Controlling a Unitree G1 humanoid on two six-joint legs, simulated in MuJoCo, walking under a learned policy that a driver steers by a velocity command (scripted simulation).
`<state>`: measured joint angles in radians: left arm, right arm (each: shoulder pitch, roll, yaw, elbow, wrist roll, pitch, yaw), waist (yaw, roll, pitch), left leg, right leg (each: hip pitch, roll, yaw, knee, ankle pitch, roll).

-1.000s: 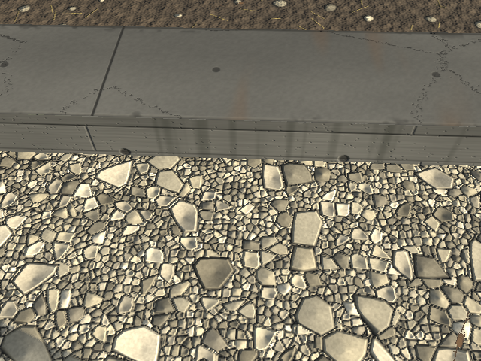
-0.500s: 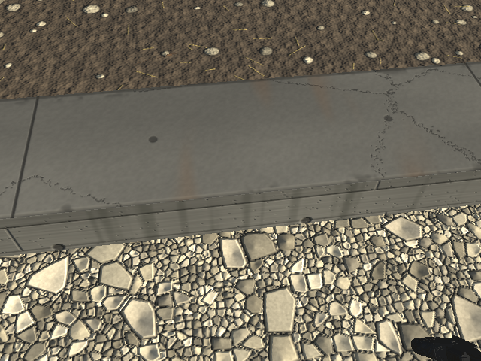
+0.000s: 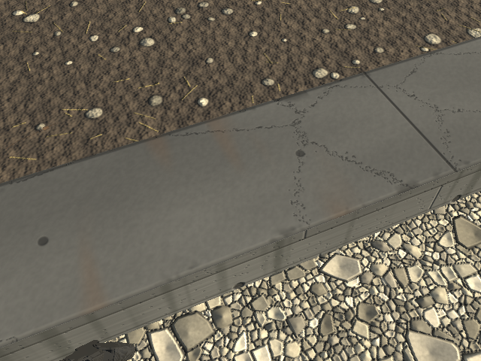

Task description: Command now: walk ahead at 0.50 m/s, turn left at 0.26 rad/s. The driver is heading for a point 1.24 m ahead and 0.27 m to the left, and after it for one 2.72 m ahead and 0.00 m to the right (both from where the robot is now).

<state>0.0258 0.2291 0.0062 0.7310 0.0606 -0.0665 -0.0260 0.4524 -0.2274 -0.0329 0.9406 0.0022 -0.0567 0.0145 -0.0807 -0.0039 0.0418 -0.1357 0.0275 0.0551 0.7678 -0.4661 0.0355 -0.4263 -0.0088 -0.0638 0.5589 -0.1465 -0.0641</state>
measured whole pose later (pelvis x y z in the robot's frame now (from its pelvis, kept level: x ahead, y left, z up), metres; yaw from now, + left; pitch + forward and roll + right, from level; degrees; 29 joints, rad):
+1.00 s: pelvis +0.45 +0.10 +0.01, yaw +22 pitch +3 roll +0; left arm 0.13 0.18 0.01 0.72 0.02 0.01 0.04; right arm 0.46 -0.24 -0.04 0.95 -0.05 -0.10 -0.02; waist -0.02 0.02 -0.03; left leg 0.02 -0.09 -0.03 0.24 -0.31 0.09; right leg -1.11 0.06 0.04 2.14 -0.72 -0.10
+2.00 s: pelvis +1.09 +0.19 +0.21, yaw +10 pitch +1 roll +1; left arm 0.15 0.24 0.01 0.67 0.04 -0.04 -0.02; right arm 0.42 -0.25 -0.04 0.82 -0.01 -0.08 0.01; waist -0.04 -0.05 0.01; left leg -0.07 -0.14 -0.02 0.24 -0.19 0.12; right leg -0.66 -0.09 0.03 0.96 -0.17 0.00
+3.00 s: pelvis +1.65 +0.19 +0.20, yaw -20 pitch +1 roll +0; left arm 0.25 0.32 0.07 0.75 0.04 -0.01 -0.04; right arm 0.33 -0.25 -0.03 0.76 -0.02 -0.08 0.00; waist -0.02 -0.06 0.01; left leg -0.17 -0.01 0.08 0.37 -0.21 0.04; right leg -0.54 0.03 0.08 1.08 -0.30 -0.05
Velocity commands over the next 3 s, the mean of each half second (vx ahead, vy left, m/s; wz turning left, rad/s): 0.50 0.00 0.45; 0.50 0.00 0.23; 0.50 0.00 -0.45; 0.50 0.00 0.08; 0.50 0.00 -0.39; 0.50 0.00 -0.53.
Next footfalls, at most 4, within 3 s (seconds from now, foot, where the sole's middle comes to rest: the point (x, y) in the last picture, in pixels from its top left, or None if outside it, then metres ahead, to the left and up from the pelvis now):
0.46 left None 0.35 0.13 -0.76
1.16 right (207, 223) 0.77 0.07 -0.58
1.70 left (150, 144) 1.08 0.24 -0.58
2.24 right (184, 73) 1.42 0.13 -0.58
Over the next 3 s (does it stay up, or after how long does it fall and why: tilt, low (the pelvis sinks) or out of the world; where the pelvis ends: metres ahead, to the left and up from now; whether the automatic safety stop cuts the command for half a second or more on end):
stays up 1.65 0.19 0.20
